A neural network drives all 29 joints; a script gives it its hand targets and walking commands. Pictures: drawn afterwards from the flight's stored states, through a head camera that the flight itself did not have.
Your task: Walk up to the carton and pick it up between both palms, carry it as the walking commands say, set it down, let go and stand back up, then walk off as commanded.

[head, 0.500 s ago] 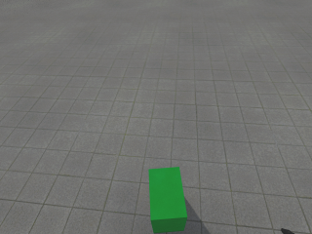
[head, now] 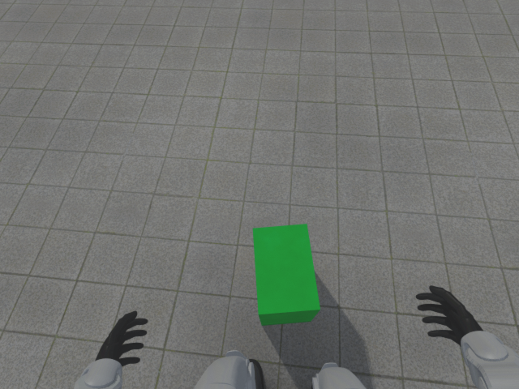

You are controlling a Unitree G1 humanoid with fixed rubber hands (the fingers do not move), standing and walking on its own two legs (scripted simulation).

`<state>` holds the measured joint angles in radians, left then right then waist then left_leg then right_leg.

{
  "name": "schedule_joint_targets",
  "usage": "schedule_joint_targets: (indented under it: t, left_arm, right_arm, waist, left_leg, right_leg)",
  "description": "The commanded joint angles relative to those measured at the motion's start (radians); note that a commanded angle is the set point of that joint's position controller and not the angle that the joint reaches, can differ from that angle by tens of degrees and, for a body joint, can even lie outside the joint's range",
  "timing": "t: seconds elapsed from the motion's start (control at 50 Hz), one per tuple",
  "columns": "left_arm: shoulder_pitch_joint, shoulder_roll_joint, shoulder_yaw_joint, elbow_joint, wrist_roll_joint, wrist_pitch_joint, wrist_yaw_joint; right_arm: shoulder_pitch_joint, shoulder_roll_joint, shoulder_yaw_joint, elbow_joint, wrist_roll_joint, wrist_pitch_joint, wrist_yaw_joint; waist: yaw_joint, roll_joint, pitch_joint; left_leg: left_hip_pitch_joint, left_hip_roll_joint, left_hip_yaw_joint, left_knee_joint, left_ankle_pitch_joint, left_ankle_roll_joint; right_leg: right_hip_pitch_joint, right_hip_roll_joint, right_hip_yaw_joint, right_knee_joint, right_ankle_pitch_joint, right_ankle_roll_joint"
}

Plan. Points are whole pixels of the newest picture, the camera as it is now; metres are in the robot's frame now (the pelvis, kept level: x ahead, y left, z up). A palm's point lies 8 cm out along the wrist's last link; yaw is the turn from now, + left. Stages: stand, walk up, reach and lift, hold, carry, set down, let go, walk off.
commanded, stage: reach and lift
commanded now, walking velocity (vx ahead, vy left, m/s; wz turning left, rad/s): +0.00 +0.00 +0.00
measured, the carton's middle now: (283, 277) +0.43 -0.02 -0.61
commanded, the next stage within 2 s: none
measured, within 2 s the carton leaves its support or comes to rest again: neither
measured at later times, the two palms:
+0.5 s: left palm (169, 295) +0.29 +0.21 -0.16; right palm (410, 270) +0.33 -0.25 -0.16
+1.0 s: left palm (202, 241) +0.41 +0.17 -0.21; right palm (372, 234) +0.43 -0.21 -0.22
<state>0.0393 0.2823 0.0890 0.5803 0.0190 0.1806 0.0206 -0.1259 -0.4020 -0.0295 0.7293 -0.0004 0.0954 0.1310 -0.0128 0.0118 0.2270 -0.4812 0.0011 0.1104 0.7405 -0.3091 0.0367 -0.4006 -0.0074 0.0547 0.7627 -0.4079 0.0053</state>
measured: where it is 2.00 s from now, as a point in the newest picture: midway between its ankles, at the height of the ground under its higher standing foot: outside the picture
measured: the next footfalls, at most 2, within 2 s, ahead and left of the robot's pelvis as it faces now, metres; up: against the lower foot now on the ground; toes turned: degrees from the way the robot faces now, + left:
none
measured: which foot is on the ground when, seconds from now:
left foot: down 0.00-1.00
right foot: down 0.00-1.00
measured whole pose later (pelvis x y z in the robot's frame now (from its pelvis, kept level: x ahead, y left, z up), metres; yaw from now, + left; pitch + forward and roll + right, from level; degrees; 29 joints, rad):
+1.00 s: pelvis -0.03 -0.02 -0.07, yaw +1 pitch +40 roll +2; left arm -0.89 0.17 0.30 0.78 -0.03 0.07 0.10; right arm -0.97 -0.26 -0.12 0.87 0.01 0.04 -0.02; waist -0.01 0.03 0.08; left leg -1.40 0.02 0.10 0.97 -0.25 0.04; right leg -1.36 0.01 0.05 1.07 -0.41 0.01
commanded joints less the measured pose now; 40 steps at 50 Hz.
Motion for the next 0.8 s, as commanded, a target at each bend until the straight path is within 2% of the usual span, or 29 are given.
schedule_joint_targets:
  t: [0.0, 0.02, 0.04, 0.06, 0.08, 0.1, 0.12, 0.14, 0.2, 0.22, 0.24, 0.26, 0.32, 0.34, 0.36, 0.38, 0.4, 0.44, 0.5, 0.52, 0.54, 0.56, 0.58, 0.6, 0.62, 0.66, 0.72, 0.76, 0.78]
  left_arm:
    - [-0.163, 0.027, 0.08, -0.113, -0.057, -0.097, 0.033]
    - [-0.216, 0.032, 0.072, -0.128, -0.054, -0.106, 0.031]
    - [-0.226, 0.028, 0.08, -0.098, -0.061, -0.101, 0.032]
    - [-0.235, 0.035, 0.079, -0.088, -0.063, -0.101, 0.028]
    - [-0.202, 0.054, 0.11, -0.056, -0.05, -0.11, 0.029]
    - [-0.309, 0.022, 0.08, -0.07, -0.076, -0.119, 0.026]
    - [-0.297, 0.034, 0.111, -0.072, -0.082, -0.122, 0.021]
    - [-0.31, 0.046, 0.109, -0.055, -0.081, -0.132, 0.026]
    - [-0.364, 0.079, 0.151, 0.016, -0.081, -0.135, 0.007]
    - [-0.346, 0.097, 0.164, 0.038, -0.068, -0.144, 0.014]
    - [-0.396, 0.116, 0.201, 0.049, -0.076, -0.145, -0.003]
    - [-0.436, 0.118, 0.198, 0.064, -0.078, -0.15, -0.004]
    - [-0.54, 0.119, 0.197, 0.089, -0.084, -0.162, -0.015]
    - [-0.585, 0.135, 0.204, 0.069, -0.095, -0.165, -0.02]
    - [-0.598, 0.124, 0.2, 0.098, -0.09, -0.167, -0.024]
    - [-0.63, 0.136, 0.219, 0.098, -0.075, -0.159, -0.027]
    - [-0.683, 0.122, 0.209, 0.101, -0.082, -0.158, -0.021]
    - [-0.767, 0.119, 0.198, 0.069, -0.062, -0.155, -0.009]
    - [-0.877, 0.1, 0.188, 0.054, -0.061, -0.14, 0.007]
    - [-0.918, 0.118, 0.214, 0.057, -0.039, -0.135, 0.02]
    - [-0.953, 0.087, 0.198, 0.052, -0.047, -0.133, 0.028]
    - [-0.963, 0.049, 0.182, 0.069, -0.052, -0.129, 0.034]
    - [-0.97, 0.053, 0.212, 0.052, -0.053, -0.14, 0.047]
    - [-1.005, 0.016, 0.184, 0.073, -0.063, -0.135, 0.05]
    - [-1.041, 0.023, 0.217, 0.056, -0.047, -0.14, 0.056]
    - [-1.067, -0.012, 0.196, 0.064, -0.061, -0.139, 0.07]
    - [-1.093, -0.067, 0.182, 0.099, -0.064, -0.124, 0.085]
    - [-1.091, -0.095, 0.201, 0.108, -0.053, -0.134, 0.093]
    - [-1.152, -0.065, 0.213, 0.114, -0.051, -0.132, 0.098]
  right_arm:
    - [-0.044, -0.066, -0.135, -0.019, -0.007, -0.067, -0.045]
    - [-0.075, -0.068, -0.15, -0.02, -0.015, -0.073, -0.054]
    - [-0.107, -0.049, -0.138, -0.02, 0.001, -0.073, -0.067]
    - [-0.109, -0.045, -0.151, -0.02, 0.002, -0.069, -0.079]
    - [-0.114, -0.027, -0.141, -0.033, 0.016, -0.078, -0.088]
    - [-0.2, -0.016, -0.146, -0.038, 0.026, -0.085, -0.099]
    - [-0.207, 0.031, -0.108, -0.076, 0.036, -0.083, -0.11]
    - [-0.233, 0.011, -0.125, -0.097, 0.026, -0.089, -0.113]
    - [-0.341, 0.083, -0.073, -0.142, 0.062, -0.077, -0.142]
    - [-0.312, 0.075, -0.088, -0.123, 0.034, -0.08, -0.15]
    - [-0.372, 0.118, -0.047, -0.154, 0.066, -0.074, -0.163]
    - [-0.426, 0.11, -0.063, -0.178, 0.053, -0.075, -0.174]
    - [-0.506, 0.133, -0.055, -0.139, 0.079, -0.065, -0.193]
    - [-0.536, 0.144, -0.031, -0.164, 0.103, -0.058, -0.203]
    - [-0.511, 0.185, -0.043, -0.098, 0.094, -0.046, -0.207]
    - [-0.537, 0.193, -0.039, -0.102, 0.103, -0.035, -0.212]
    - [-0.621, 0.195, -0.049, -0.084, 0.117, -0.03, -0.208]
    - [-0.678, 0.148, -0.085, -0.066, 0.113, -0.026, -0.212]
    - [-0.739, 0.111, -0.12, 0.001, 0.095, -0.01, -0.207]
    - [-0.773, 0.119, -0.135, 0.02, 0.098, -0.005, -0.205]
    - [-0.801, 0.1, -0.154, 0.045, 0.101, -0.008, -0.203]
    - [-0.817, 0.07, -0.174, 0.084, 0.094, -0.012, -0.192]
    - [-0.847, 0.072, -0.181, 0.062, 0.1, -0.029, -0.192]
    - [-0.863, 0.078, -0.187, 0.081, 0.096, -0.034, -0.184]
    - [-0.902, 0.068, -0.203, 0.077, 0.1, -0.044, -0.187]
    - [-0.956, 0.068, -0.194, 0.037, 0.121, -0.06, -0.178]
    - [-0.992, 0.049, -0.214, 0.07, 0.092, -0.062, -0.157]
    - [-0.993, 0.073, -0.196, 0.088, 0.087, -0.069, -0.15]
    - [-1.062, 0.042, -0.214, 0.032, 0.083, -0.077, -0.148]
  waist:
    - [-0.054, -0.021, -0.514]
    - [-0.064, 0.005, -0.527]
    - [-0.054, -0.039, -0.536]
    - [-0.046, -0.022, -0.568]
    - [-0.011, -0.017, -0.605]
    - [-0.029, -0.004, -0.614]
    - [0.007, -0.059, -0.683]
    - [-0.006, -0.071, -0.71]
    - [0.068, -0.138, -0.731]
    - [0.059, -0.157, -0.725]
    - [0.113, -0.192, -0.737]
    - [0.093, -0.193, -0.755]
    - [0.095, -0.175, -0.767]
    - [0.112, -0.177, -0.804]
    - [0.096, -0.137, -0.793]
    - [0.112, -0.132, -0.801]
    - [0.111, -0.105, -0.798]
    - [0.087, -0.041, -0.855]
    - [0.056, -0.03, -0.881]
    - [0.076, 0.002, -0.885]
    - [0.05, 0.024, -0.914]
    - [0.028, 0.041, -0.915]
    - [0.044, 0.034, -0.984]
    - [0.014, 0.046, -0.964]
    - [0.035, 0.065, -1.002]
    - [0.041, 0.086, -1.076]
    - [-0.002, 0.073, -1.11]
    - [0.024, 0.056, -1.158]
    - [0.015, 0.048, -1.18]
  left_leg:
    - [0.367, 0.021, -0.221, 0.075, 0.556, -0.086]
    - [0.359, 0.014, -0.217, 0.1, 0.597, -0.09]
    - [0.329, 0.008, -0.224, 0.109, 0.592, -0.077]
    - [0.324, -0.002, -0.203, 0.124, 0.567, -0.078]
    - [0.311, -0.012, -0.196, 0.13, 0.616, -0.072]
    - [0.265, -0.004, -0.212, 0.154, 0.601, -0.07]
    - [0.219, -0.019, -0.189, 0.16, 0.58, -0.052]
    - [0.215, -0.02, -0.184, 0.17, 0.591, -0.056]
    - [-0.012, -0.032, -0.136, 0.189, 0.492, -0.035]
    - [-0.041, -0.04, -0.124, 0.193, 0.487, -0.039]
    - [-0.124, -0.04, -0.114, 0.218, 0.46, -0.024]
    - [-0.151, -0.043, -0.119, 0.225, 0.419, -0.019]
    - [-0.275, -0.049, -0.107, 0.224, 0.357, -0.032]
    - [-0.329, -0.056, -0.101, 0.233, 0.331, -0.029]
    - [-0.345, -0.058, -0.099, 0.232, 0.339, -0.03]
    - [-0.373, -0.061, -0.097, 0.235, 0.332, -0.036]
    - [-0.343, -0.054, -0.118, 0.227, 0.319, -0.033]
    - [-0.251, -0.048, -0.122, 0.244, 0.351, -0.039]
    - [-0.207, -0.04, -0.126, 0.252, 0.322, -0.049]
    - [-0.184, -0.041, -0.129, 0.255, 0.329, -0.052]
    - [-0.161, -0.036, -0.141, 0.265, 0.337, -0.057]
    - [-0.129, -0.03, -0.163, 0.269, 0.367, -0.064]
    - [-0.099, -0.038, -0.154, 0.283, 0.412, -0.059]
    - [-0.041, -0.034, -0.184, 0.288, 0.466, -0.061]
    - [-0.033, -0.034, -0.176, 0.303, 0.49, -0.062]
    - [0.06, -0.034, -0.201, 0.322, 0.613, -0.063]
    - [0.112, -0.022, -0.233, 0.325, 0.667, -0.068]
    - [0.103, -0.031, -0.23, 0.331, 0.741, -0.067]
    - [0.11, -0.022, -0.24, 0.35, 0.714, -0.054]
  right_leg:
    - [-0.425, 0.065, -0.065, 0.053, 0.197, 0.009]
    - [-0.473, 0.065, -0.057, 0.058, 0.217, 0.01]
    - [-0.492, 0.064, -0.05, 0.058, 0.232, 0.008]
    - [-0.474, 0.056, -0.052, 0.055, 0.259, 0.007]
    - [-0.478, 0.058, -0.044, 0.061, 0.303, 0.01]
    - [-0.533, 0.053, -0.034, 0.087, 0.288, 0.003]
    - [-0.48, 0.053, -0.028, 0.079, 0.317, 0.007]
    - [-0.49, 0.056, -0.033, 0.084, 0.337, 0.013]
    - [-0.426, 0.042, -0.003, 0.096, 0.403, 0.034]
    - [-0.406, 0.043, -0.005, 0.115, 0.461, 0.044]
    - [-0.409, 0.027, 0.027, 0.109, 0.467, 0.053]
    - [-0.407, 0.031, 0.022, 0.121, 0.438, 0.053]
    - [-0.367, 0.013, 0.028, 0.143, 0.48, 0.059]
    - [-0.343, 0.012, 0.036, 0.153, 0.472, 0.055]
    - [-0.363, 0.009, 0.029, 0.152, 0.482, 0.057]
    - [-0.373, 0.003, 0.044, 0.152, 0.489, 0.059]
    - [-0.454, 0.022, 0.014, 0.156, 0.371, 0.06]
    - [-0.526, 0.039, -0.007, 0.156, 0.279, 0.045]
    - [-0.617, 0.052, -0.024, 0.164, 0.205, 0.036]
    - [-0.668, 0.053, -0.026, 0.17, 0.182, 0.034]
    - [-0.713, 0.055, -0.034, 0.178, 0.178, 0.033]
    - [-0.799, 0.058, -0.048, 0.181, 0.163, 0.02]
    - [-0.773, 0.064, -0.047, 0.187, 0.194, 0.018]
    - [-0.866, 0.071, -0.062, 0.192, 0.183, 0.015]
    - [-0.895, 0.068, -0.05, 0.199, 0.183, 0.009]
    - [-0.961, 0.079, -0.07, 0.215, 0.231, 0.01]
    - [-1.053, 0.096, -0.081, 0.227, 0.227, 0.008]
    - [-1.055, 0.094, -0.069, 0.23, 0.272, 0.006]
    - [-1.086, 0.091, -0.062, 0.235, 0.253, 0.006]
